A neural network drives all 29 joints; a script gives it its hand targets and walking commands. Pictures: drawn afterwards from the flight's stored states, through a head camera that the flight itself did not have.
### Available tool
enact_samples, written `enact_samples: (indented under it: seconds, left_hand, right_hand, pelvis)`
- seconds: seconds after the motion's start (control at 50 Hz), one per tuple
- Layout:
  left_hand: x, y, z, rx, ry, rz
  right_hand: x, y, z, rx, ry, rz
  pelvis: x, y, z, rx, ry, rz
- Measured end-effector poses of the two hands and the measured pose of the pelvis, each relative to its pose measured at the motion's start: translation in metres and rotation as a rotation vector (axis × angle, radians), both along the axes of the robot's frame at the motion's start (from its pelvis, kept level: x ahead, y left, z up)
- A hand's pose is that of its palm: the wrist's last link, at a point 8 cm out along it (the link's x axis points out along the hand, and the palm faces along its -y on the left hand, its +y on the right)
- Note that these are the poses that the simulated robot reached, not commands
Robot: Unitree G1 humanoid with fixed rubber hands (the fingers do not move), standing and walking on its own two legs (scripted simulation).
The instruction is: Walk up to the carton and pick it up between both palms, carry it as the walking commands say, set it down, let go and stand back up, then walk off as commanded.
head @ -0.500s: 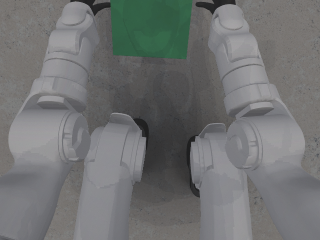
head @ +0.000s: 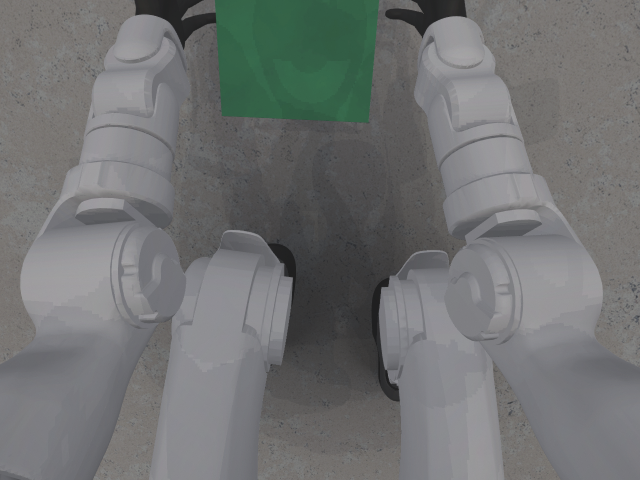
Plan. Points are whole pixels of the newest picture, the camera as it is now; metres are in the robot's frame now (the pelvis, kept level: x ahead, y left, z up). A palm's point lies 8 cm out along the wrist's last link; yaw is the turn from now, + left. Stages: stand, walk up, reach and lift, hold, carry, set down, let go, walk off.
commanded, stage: set down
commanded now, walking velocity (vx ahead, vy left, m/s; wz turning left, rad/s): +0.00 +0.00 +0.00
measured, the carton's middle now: (303, 19) +0.56 +0.09 -0.27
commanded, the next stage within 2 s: none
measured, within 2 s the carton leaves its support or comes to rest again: rests again in 1.16 s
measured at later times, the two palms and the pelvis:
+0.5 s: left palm (163, 17) +0.52 +0.21 -0.17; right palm (439, 16) +0.54 -0.05 -0.18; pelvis +0.00 +0.00 +0.00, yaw +0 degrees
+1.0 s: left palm (165, 16) +0.52 +0.21 -0.18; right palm (439, 14) +0.55 -0.05 -0.19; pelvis +0.01 +0.00 +0.00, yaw +0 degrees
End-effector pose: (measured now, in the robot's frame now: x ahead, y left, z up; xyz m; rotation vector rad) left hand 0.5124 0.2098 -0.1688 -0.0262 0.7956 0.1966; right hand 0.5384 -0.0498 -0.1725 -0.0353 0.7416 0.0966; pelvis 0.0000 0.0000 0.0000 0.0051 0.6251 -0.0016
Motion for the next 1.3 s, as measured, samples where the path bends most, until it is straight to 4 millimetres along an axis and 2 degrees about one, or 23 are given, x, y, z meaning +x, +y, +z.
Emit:
enact_samples:
  seconds: [1.14, 1.22, 1.3]
  left_hand:
    - [0.008, 0.003, -0.013, -0.009, -0.033, -0.021]
    - [0.004, 0.004, -0.019, -0.009, -0.021, -0.025]
    - [-0.012, 0.006, -0.03, 0.014, 0.036, -0.034]
  right_hand:
    - [0.01, -0.002, -0.015, -0.001, -0.047, 0.046]
    - [0.002, -0.002, -0.022, -0.031, -0.02, 0.076]
    - [-0.013, -0.012, -0.036, -0.057, 0.053, 0.075]
  pelvis:
    - [0.004, 0.002, -0.004, 0.003, -0.033, 0.001]
    - [0.003, 0.002, -0.005, 0.004, -0.039, -0.001]
    - [0.002, 0.003, -0.002, 0.001, -0.036, 0.0]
